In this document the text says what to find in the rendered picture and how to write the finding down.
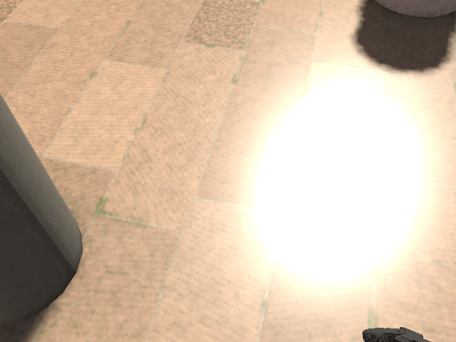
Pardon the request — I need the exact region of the robot right hand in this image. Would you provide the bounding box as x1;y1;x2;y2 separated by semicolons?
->
362;327;431;342

